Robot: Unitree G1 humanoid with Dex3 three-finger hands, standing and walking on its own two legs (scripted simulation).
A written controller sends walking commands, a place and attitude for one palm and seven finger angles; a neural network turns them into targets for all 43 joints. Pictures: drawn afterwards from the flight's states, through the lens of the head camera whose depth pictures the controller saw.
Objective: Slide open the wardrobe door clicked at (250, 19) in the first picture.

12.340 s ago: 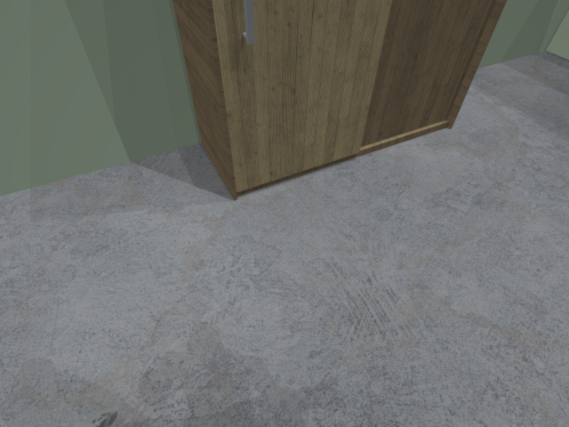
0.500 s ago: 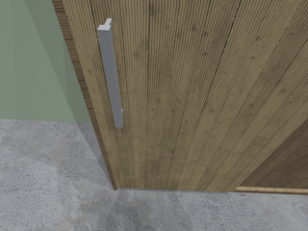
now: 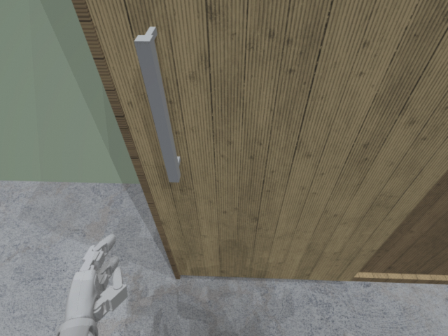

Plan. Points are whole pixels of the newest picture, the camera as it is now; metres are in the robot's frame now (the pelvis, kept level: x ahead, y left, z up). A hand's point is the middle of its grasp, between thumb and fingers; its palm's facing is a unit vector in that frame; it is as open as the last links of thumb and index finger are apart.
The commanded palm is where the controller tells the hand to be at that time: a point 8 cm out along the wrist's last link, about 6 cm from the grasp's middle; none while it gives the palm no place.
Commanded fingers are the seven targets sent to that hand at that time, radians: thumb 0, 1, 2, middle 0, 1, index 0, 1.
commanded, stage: raise the hand with hooked fingers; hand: left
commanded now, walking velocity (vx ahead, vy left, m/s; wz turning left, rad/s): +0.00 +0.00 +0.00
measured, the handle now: (165, 116) +0.47 +0.14 +0.16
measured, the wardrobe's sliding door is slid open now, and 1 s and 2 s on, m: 0.00 0.00 0.00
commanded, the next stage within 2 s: move the hooked fingers beside the handle in 1.92 s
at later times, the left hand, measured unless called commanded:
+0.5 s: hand (115, 285) +0.19 +0.19 +0.04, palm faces -0.05 -0.99 -0.13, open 10.2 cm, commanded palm +0.16 +0.26 +0.04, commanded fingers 0.00 0.08 0.55 -0.26 -0.82 -0.26 -0.82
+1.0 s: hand (68, 236) +0.24 +0.26 +0.10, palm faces +0.05 -1.00 -0.08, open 13.1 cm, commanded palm +0.21 +0.30 +0.11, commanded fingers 0.00 -0.50 0.30 -0.30 -1.20 -0.30 -1.20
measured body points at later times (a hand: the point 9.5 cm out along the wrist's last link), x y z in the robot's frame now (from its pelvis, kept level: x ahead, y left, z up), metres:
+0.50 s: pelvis -0.01 -0.03 -0.04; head +0.02 -0.03 +0.40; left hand +0.19 +0.24 +0.05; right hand +0.19 -0.25 -0.12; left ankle +0.04 +0.10 -0.73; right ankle -0.03 -0.12 -0.73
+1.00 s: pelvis +0.00 +0.01 -0.01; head +0.01 +0.01 +0.44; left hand +0.23 +0.31 +0.11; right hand +0.18 -0.24 -0.07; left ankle +0.04 +0.10 -0.73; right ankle -0.03 -0.12 -0.73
